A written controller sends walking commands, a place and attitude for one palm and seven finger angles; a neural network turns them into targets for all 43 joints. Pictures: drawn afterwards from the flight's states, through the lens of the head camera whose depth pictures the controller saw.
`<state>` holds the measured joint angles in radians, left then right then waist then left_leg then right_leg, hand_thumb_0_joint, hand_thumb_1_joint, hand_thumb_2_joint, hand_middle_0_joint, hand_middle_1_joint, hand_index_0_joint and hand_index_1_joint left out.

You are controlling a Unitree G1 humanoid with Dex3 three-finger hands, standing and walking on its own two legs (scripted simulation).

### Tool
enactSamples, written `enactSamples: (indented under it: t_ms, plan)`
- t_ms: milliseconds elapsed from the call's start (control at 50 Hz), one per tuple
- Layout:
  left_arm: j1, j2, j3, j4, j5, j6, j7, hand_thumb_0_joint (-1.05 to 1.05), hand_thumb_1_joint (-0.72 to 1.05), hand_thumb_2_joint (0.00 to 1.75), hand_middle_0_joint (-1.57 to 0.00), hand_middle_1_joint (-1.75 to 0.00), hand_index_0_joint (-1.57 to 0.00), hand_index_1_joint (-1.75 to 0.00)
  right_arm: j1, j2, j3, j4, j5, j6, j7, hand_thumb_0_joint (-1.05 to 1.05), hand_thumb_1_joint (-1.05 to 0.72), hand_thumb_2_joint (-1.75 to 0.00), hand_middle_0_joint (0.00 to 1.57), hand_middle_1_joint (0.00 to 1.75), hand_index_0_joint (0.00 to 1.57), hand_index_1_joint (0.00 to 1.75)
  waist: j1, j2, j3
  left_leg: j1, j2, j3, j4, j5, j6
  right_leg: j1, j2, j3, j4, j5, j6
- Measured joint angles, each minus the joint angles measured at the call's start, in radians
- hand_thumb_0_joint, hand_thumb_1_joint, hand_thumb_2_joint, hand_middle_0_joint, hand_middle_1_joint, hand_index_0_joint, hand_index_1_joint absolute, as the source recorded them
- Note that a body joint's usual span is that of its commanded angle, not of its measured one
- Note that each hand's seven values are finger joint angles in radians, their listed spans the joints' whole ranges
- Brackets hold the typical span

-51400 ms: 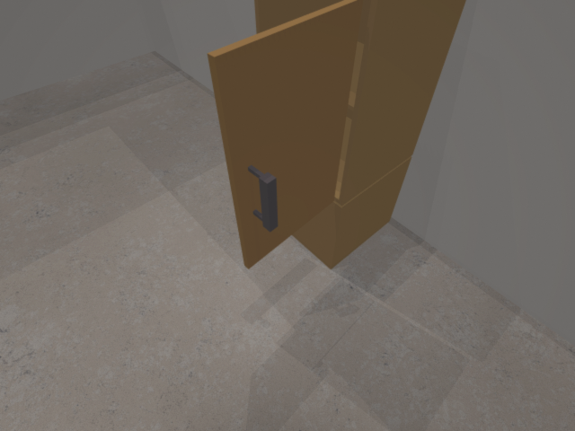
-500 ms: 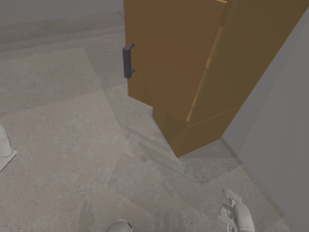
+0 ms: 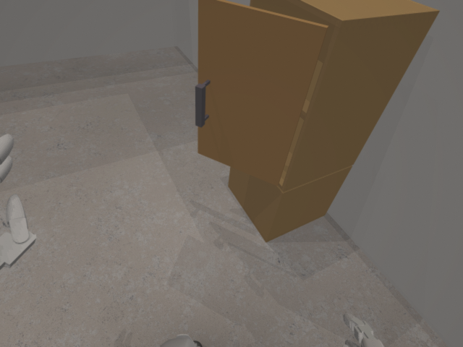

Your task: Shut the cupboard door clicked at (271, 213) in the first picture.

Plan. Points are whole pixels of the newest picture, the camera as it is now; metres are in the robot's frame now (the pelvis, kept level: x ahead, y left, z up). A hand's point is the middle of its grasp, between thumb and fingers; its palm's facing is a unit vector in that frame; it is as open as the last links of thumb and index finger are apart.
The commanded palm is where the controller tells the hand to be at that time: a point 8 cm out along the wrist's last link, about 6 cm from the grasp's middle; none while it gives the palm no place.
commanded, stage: stop stepping back and stand still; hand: left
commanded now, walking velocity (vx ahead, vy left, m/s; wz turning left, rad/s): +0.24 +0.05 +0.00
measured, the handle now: (203, 103) +0.89 +0.11 -0.06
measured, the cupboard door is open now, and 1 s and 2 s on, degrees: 35 35 35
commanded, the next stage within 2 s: let the arm hang, fingers relaxed in 0.50 s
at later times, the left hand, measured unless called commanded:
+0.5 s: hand (13, 250) +0.18 +0.26 +0.18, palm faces +0.37 -0.81 -0.46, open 7.4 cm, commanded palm +0.13 +0.30 +0.18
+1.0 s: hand out of the picture +0.02 +0.21 -0.17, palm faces +0.01 -0.98 -0.19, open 6.8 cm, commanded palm none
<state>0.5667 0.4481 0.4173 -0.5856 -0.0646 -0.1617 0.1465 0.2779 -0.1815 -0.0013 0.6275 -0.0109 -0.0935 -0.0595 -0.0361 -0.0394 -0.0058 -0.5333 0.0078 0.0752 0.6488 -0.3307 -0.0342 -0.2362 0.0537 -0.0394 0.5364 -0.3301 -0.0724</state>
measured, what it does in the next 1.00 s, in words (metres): steps on the spot: left foot, then right foot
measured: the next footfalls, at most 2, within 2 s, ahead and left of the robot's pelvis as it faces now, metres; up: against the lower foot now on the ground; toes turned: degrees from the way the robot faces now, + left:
left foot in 0.12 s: +0.10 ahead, +0.12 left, +0.00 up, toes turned -2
right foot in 0.40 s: -0.02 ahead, -0.06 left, +0.00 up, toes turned -8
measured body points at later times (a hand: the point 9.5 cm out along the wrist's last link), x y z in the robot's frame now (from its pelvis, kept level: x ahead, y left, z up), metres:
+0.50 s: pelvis -0.04 +0.01 +0.00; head -0.05 +0.02 +0.45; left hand +0.16 +0.30 +0.21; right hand +0.08 -0.23 -0.10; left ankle +0.04 +0.13 -0.70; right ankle -0.06 -0.05 -0.73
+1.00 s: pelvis -0.02 +0.02 +0.00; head -0.01 +0.04 +0.45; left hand +0.02 +0.26 -0.16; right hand +0.03 -0.21 -0.14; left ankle +0.01 +0.16 -0.73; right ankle -0.06 -0.05 -0.73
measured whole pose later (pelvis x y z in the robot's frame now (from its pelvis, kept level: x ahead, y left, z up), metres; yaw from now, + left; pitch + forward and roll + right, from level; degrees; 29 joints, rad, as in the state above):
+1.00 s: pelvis -0.02 +0.02 +0.00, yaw -2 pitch -2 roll -1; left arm 0.28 0.19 0.03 0.95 0.01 0.02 0.02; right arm 0.22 -0.15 0.00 0.97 -0.02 0.03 -0.03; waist 0.01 -0.03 0.06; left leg -0.27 0.04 0.00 0.55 -0.25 -0.03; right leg -0.15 0.03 -0.11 0.51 -0.33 -0.06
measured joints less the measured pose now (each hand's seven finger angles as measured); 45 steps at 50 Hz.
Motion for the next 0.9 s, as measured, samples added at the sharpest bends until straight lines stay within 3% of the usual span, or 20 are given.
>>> enactSamples:
  t_ms: [40,60,100,120,140,180,240,300,360,400,440,500,600,640,680,720,760,820,860,900]
  plan:
    - [0.028,0.0,-0.008,-0.022,0.006,-0.01,0.003,0.02,0.89,0.9,-0.21,-0.3,-0.21,-0.3,-0.005,-0.002,0.005,0.026,-0.002,0.021,0.002,0.02,-0.9,-0.9,0.2,0.3,0.2,0.3,0.035,-0.011,-0.022,-0.012,-0.009,-0.029,0.205,-0.035,0.004,-0.022,-0.018,0.015,0.038,0.034,0.001]
    - [0.03,-0.006,-0.01,-0.015,0.011,-0.015,0.009,0.02,0.89,0.9,-0.21,-0.3,-0.22,-0.3,-0.002,-0.004,0.009,0.036,-0.002,0.031,0.0,0.02,-0.9,-0.9,0.2,0.3,0.2,0.3,0.051,-0.013,-0.041,0.016,-0.003,-0.037,0.224,-0.047,0.013,-0.028,-0.029,0.016,0.047,0.03,0.015]
    - [-0.007,-0.025,-0.014,0.028,0.021,-0.019,0.023,0.01,0.88,0.9,-0.22,-0.3,-0.22,-0.3,0.009,-0.015,0.016,0.043,-0.002,0.036,-0.009,0.02,-0.9,-0.9,0.2,0.3,0.21,0.3,0.069,0.003,-0.076,0.115,0.02,-0.058,0.121,-0.069,0.032,-0.048,-0.043,-0.004,0.071,-0.003,0.042]
    - [-0.048,-0.037,-0.015,0.054,0.022,-0.016,0.029,0.01,0.88,0.9,-0.22,-0.3,-0.22,-0.3,0.01,-0.025,0.015,0.038,0.002,0.029,-0.015,0.02,-0.9,-0.9,0.2,0.3,0.21,0.3,0.066,0.022,-0.081,0.151,0.029,-0.078,0.043,-0.075,0.045,-0.068,-0.042,-0.019,0.102,-0.034,0.049]
    - [-0.101,-0.044,-0.012,0.086,0.024,-0.011,0.035,0.01,0.88,0.9,-0.22,-0.3,-0.22,-0.3,-0.002,-0.026,0.013,0.038,0.006,0.021,-0.022,0.02,-0.9,-0.9,0.2,0.3,0.21,0.3,0.059,0.026,-0.064,0.148,0.023,-0.082,0.026,0.011,0.053,-0.087,-0.044,-0.014,0.147,-0.075,0.056]
    - [-0.174,-0.052,0.005,0.151,0.024,-0.001,0.041,0.01,0.89,0.9,-0.21,-0.3,-0.22,-0.3,-0.032,-0.009,0.018,0.045,0.011,0.005,-0.024,0.02,-0.9,-0.9,0.2,0.3,0.2,0.3,0.047,0.015,-0.027,0.151,0.011,-0.069,0.023,0.091,0.062,-0.134,-0.031,0.028,0.283,-0.112,0.064]
    - [-0.158,-0.055,0.014,0.169,0.021,0.035,0.03,0.01,0.89,0.9,-0.21,-0.3,-0.21,-0.3,-0.04,0.03,0.035,0.032,0.009,-0.008,0.001,0.02,-0.9,-0.9,0.2,0.3,0.2,0.3,0.019,0.006,-0.018,0.19,0.014,-0.053,-0.063,0.131,0.059,-0.173,-0.006,0.033,0.394,-0.089,0.066]
    - [-0.061,-0.054,-0.013,0.107,0.019,0.044,0.019,0.02,0.89,0.9,-0.21,-0.3,-0.21,-0.3,-0.018,0.054,0.053,0.005,0.003,-0.003,0.021,0.02,-0.9,-0.9,0.2,0.3,0.2,0.3,0.004,0.012,-0.032,0.221,0.036,-0.041,-0.156,0.15,0.052,-0.125,0.009,-0.019,0.293,-0.089,0.061]
    - [0.014,-0.027,-0.033,0.052,0.022,0.039,0.011,0.02,0.89,0.9,-0.21,-0.3,-0.21,-0.3,0.002,0.058,0.062,-0.02,-0.002,0.014,0.018,0.02,-0.9,-0.9,0.21,0.3,0.21,0.3,0.0,0.018,-0.043,0.215,0.046,-0.035,-0.185,0.115,0.041,-0.008,0.018,-0.073,0.071,-0.097,0.047]
    - [0.031,0.011,-0.016,0.029,0.023,0.031,0.012,0.02,0.89,0.9,-0.21,-0.3,-0.21,-0.3,0.003,0.05,0.058,-0.038,-0.006,0.026,0.013,0.02,-0.89,-0.9,0.21,0.3,0.21,0.3,0.006,0.001,-0.047,0.159,0.029,-0.019,-0.121,0.053,0.037,0.053,0.005,-0.047,-0.063,-0.076,0.004]
    - [0.007,0.017,-0.006,0.042,0.02,0.018,0.014,0.02,0.89,0.9,-0.21,-0.3,-0.21,-0.3,-0.022,0.021,0.043,-0.016,-0.006,0.039,0.011,0.01,-0.89,-0.9,0.21,0.3,0.21,0.3,0.025,0.026,-0.019,0.1,0.034,-0.038,0.019,0.004,0.031,0.034,0.012,-0.049,-0.057,0.076,-0.024]
    - [-0.02,-0.004,-0.004,0.091,0.016,0.0,0.025,0.01,0.89,0.9,-0.22,-0.3,-0.22,-0.3,-0.017,-0.016,0.017,0.03,0.008,0.054,0.009,0.02,-0.9,-0.9,0.21,0.3,0.21,0.3,0.032,0.042,-0.016,0.064,0.027,-0.054,0.17,-0.023,0.025,0.045,0.008,-0.049,-0.032,0.04,-0.021]
    - [-0.033,-0.055,-0.012,0.137,0.018,-0.014,0.037,0.01,0.89,0.9,-0.21,-0.3,-0.22,-0.3,0.021,-0.063,-0.009,0.05,0.013,0.049,-0.013,0.02,-0.9,-0.9,0.2,0.3,0.2,0.3,0.033,0.033,-0.024,0.139,0.039,-0.02,0.053,0.033,0.039,0.071,-0.02,-0.049,-0.019,0.001,-0.004]
    - [-0.097,-0.069,-0.07,0.254,0.054,-0.019,-0.003,0.01,0.89,0.9,-0.21,-0.3,-0.21,-0.3,0.029,-0.105,-0.026,0.065,0.011,0.011,0.026,0.02,-0.9,-0.9,0.2,0.3,0.2,0.3,0.031,0.063,-0.036,0.163,0.053,-0.022,-0.023,0.179,0.047,0.025,-0.029,-0.074,0.065,-0.039,0.014]
    - [-0.194,-0.095,-0.155,0.465,0.072,0.057,-0.061,0.0,0.9,0.9,-0.2,-0.3,-0.21,-0.3,-0.001,-0.14,-0.032,0.087,-0.001,0.037,0.05,0.02,-0.9,-0.9,0.2,0.3,0.2,0.3,0.027,0.081,-0.04,0.13,0.03,-0.026,0.01,0.083,0.035,-0.045,-0.055,-0.069,0.182,-0.109,0.04]
    - [-0.279,-0.144,-0.239,0.723,0.082,0.14,-0.103,0.0,0.9,0.9,-0.2,-0.3,-0.2,-0.3,-0.046,-0.148,-0.023,0.115,-0.014,0.07,0.055,0.01,-0.9,-0.9,0.2,0.3,0.2,0.3,0.019,0.093,-0.021,0.107,0.013,-0.026,0.049,0.059,0.032,-0.068,-0.069,-0.061,0.222,-0.124,0.034]
    - [-0.32,-0.198,-0.323,0.962,0.088,0.194,-0.13,0.0,0.91,0.9,-0.2,-0.3,-0.2,-0.3,-0.078,-0.134,-0.011,0.14,-0.016,0.092,0.056,0.02,-0.9,-0.9,0.2,0.3,0.2,0.3,0.008,0.106,-0.001,0.115,0.016,-0.032,0.046,0.075,0.022,-0.053,-0.064,-0.066,0.207,-0.112,0.012]
    - [-0.306,-0.27,-0.418,1.227,0.094,0.21,-0.149,0.01,0.91,0.9,-0.2,-0.3,-0.2,-0.3,-0.099,-0.076,0.003,0.175,-0.02,0.119,0.057,0.01,-0.9,-0.9,0.2,0.3,0.2,0.3,0.002,0.07,0.026,0.14,0.01,-0.057,0.076,-0.037,0.025,-0.022,-0.057,-0.057,0.165,-0.093,0.008]
    - [-0.283,-0.314,-0.42,1.342,0.075,0.201,-0.138,0.0,0.93,0.9,-0.2,-0.3,-0.2,-0.3,-0.092,-0.037,0.008,0.198,-0.017,0.124,0.056,0.01,-0.9,-0.9,0.2,0.3,0.2,0.3,0.004,0.044,0.043,0.171,0.016,-0.071,0.059,-0.025,0.024,0.003,-0.044,-0.06,0.128,-0.077,0.005]
    - [-0.287,-0.306,-0.385,1.399,0.07,0.179,-0.116,-0.05,1.0,0.9,-0.21,-0.3,-0.21,-0.3,-0.07,-0.007,0.009,0.234,-0.016,0.12,0.051,0.01,-0.9,-0.9,0.2,0.3,0.2,0.3,0.019,0.031,0.054,0.21,0.03,-0.085,-0.013,0.09,0.025,0.023,-0.027,-0.078,0.096,-0.063,0.005]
